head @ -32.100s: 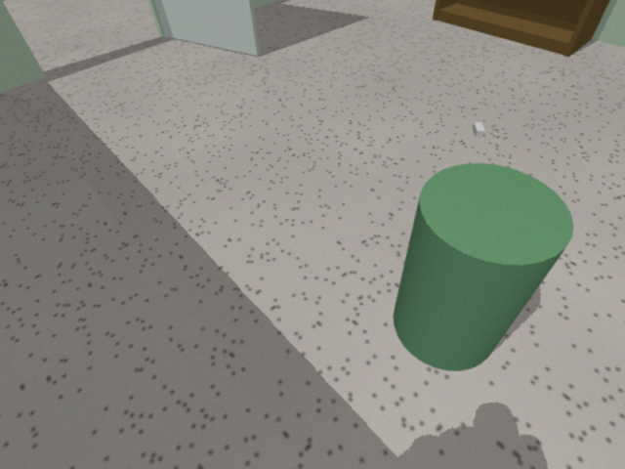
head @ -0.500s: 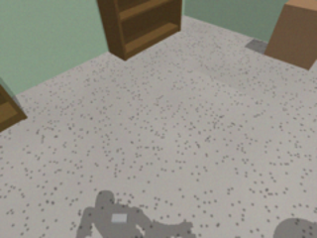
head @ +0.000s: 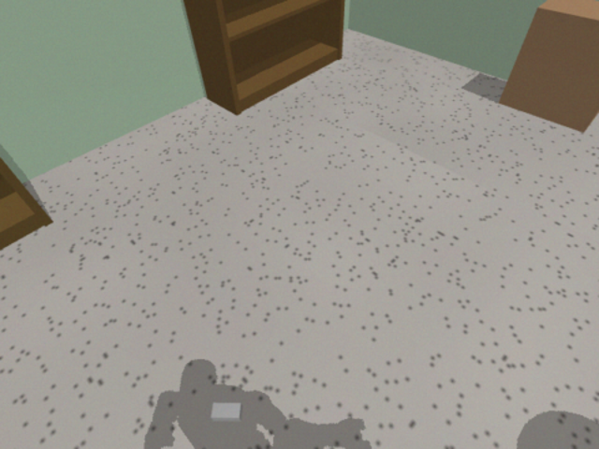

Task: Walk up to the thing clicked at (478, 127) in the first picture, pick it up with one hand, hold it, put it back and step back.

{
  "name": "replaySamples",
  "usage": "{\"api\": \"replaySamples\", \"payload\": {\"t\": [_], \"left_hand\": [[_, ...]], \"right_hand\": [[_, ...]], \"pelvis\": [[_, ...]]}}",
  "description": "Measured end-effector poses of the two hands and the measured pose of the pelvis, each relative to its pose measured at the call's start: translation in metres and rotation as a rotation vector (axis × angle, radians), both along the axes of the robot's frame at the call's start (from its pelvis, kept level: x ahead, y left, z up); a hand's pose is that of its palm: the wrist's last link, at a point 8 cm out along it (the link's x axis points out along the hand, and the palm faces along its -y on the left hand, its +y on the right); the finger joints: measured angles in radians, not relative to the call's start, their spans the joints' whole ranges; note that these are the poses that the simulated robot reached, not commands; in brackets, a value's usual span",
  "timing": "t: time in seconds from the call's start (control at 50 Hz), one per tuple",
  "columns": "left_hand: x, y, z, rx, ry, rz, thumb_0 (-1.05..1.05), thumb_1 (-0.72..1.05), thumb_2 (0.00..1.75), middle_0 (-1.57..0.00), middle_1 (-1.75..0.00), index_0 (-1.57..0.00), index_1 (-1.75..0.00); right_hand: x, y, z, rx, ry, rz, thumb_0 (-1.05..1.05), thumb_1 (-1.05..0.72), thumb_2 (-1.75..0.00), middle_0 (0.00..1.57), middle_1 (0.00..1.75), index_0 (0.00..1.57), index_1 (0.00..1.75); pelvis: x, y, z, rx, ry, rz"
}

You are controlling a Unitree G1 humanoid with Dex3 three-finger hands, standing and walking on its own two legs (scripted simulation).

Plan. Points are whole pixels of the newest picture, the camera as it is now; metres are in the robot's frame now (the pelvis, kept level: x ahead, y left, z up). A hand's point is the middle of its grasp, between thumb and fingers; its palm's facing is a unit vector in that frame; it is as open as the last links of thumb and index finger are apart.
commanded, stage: stand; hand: left
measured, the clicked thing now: (227, 411) +0.37 +0.29 -0.76
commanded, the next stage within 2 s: walk up in 0.84 s
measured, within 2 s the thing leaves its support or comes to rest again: neither
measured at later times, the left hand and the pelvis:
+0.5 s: hand out of the picture +0.06 +0.25 -0.16, palm faces -0.04 -0.94 -0.34, open 7.4 cm; pelvis +0.00 +0.00 +0.00, yaw +0 degrees
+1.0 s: hand out of the picture +0.04 +0.30 -0.15, palm faces +0.00 -0.89 -0.45, open 7.4 cm; pelvis -0.02 +0.03 -0.01, yaw +1 degrees
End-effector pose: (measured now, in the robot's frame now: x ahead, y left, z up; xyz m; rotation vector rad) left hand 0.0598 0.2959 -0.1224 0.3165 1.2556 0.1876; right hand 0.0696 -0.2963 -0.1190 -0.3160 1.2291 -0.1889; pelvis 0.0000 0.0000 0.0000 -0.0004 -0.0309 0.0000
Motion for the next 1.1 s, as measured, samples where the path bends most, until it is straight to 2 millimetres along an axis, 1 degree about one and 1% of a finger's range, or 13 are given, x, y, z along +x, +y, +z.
{"api": "replaySamples", "payload": {"t": [0.32, 0.86, 0.9, 0.96, 1.04, 1.1], "left_hand": [[-0.003, -0.001, 0.0, 0.0, 0.008, -0.003, 0.01, 0.9, 0.9, -0.2, -0.3, -0.21, -0.3], [0.002, -0.001, 0.001, 0.005, -0.011, -0.002, 0.01, 0.9, 0.9, -0.21, -0.3, -0.21, -0.3], [-0.001, 0.005, 0.003, 0.03, -0.03, 0.013, 0.01, 0.9, 0.9, -0.21, -0.3, -0.21, -0.3], [-0.013, 0.025, 0.009, 0.089, -0.039, 0.02, 0.0, 0.9, 0.9, -0.21, -0.3, -0.21, -0.3], [-0.032, 0.066, 0.015, 0.161, -0.004, 0.022, 0.0, 0.89, 0.9, -0.21, -0.3, -0.21, -0.3], [-0.042, 0.101, 0.013, 0.197, -0.004, 0.022, 0.01, 0.89, 0.9, -0.21, -0.3, -0.21, -0.3]], "right_hand": [[-0.003, 0.0, -0.001, 0.002, 0.006, -0.003, 0.01, -0.9, -0.9, 0.2, 0.3, 0.2, 0.3], [-0.004, -0.003, -0.001, 0.003, 0.004, -0.005, 0.01, -0.9, -0.9, 0.2, 0.3, 0.2, 0.3], [-0.002, -0.006, -0.003, 0.0, 0.016, 0.006, 0.01, -0.9, -0.9, 0.2, 0.3, 0.2, 0.3], [0.002, -0.009, -0.004, -0.018, 0.026, 0.025, 0.01, -0.9, -0.9, 0.2, 0.3, 0.2, 0.3], [0.004, 0.0, -0.006, -0.033, 0.011, 0.035, 0.01, -0.9, -0.9, 0.2, 0.3, 0.2, 0.3], [0.001, 0.018, -0.01, -0.047, 0.016, 0.049, 0.01, -0.9, -0.9, 0.2, 0.3, 0.2, 0.3]], "pelvis": [[-0.001, -0.001, 0.0, 0.0, 0.0, -0.003], [-0.002, -0.001, -0.001, -0.001, 0.0, -0.004], [-0.008, 0.003, -0.003, -0.006, 0.002, 0.002], [-0.018, 0.015, -0.006, -0.004, 0.003, -0.002], [-0.03, 0.038, -0.012, -0.014, 0.012, 0.026], [-0.038, 0.058, -0.02, -0.025, 0.016, 0.05]]}}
